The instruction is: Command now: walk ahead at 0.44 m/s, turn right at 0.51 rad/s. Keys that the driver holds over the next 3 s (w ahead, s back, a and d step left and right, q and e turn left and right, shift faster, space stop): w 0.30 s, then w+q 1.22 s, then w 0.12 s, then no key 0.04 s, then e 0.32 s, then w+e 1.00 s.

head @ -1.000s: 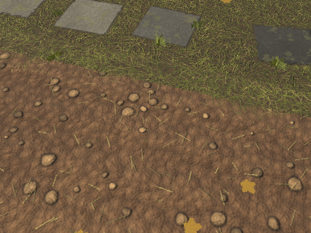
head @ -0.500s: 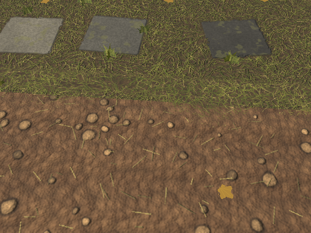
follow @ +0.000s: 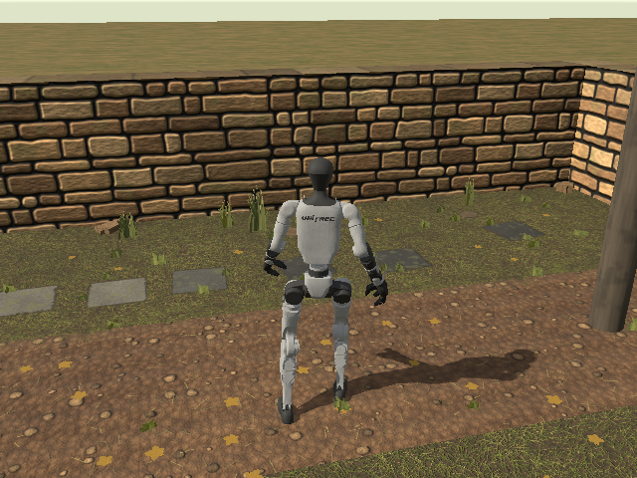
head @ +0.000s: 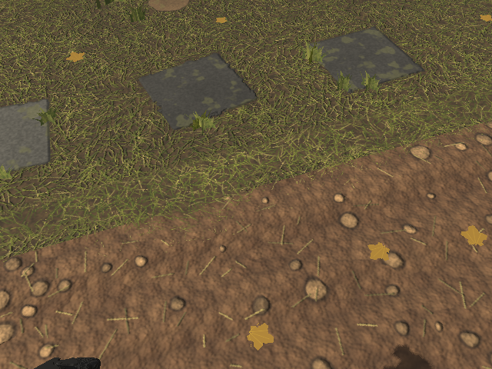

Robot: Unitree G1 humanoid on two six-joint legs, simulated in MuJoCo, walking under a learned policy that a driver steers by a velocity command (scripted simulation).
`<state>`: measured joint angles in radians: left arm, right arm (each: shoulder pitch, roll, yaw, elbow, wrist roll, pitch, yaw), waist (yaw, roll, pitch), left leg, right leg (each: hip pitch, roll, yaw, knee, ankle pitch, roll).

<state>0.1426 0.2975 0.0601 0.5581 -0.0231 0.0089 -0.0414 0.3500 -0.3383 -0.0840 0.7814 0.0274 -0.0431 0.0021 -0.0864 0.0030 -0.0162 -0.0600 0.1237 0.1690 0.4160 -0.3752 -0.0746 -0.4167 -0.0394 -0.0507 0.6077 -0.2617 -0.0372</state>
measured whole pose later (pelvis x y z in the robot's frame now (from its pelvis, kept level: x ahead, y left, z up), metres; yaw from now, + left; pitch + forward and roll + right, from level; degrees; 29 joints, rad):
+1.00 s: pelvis +0.56 -0.06 -0.01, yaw +14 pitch +2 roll +0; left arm 0.07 0.28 0.03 0.63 0.00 -0.12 -0.01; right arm 0.38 -0.31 -0.07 0.74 0.02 -0.03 -0.01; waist -0.08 0.00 0.01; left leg -0.13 -0.10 -0.24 0.58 -0.45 0.05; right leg -0.44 0.01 0.07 0.49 -0.08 0.02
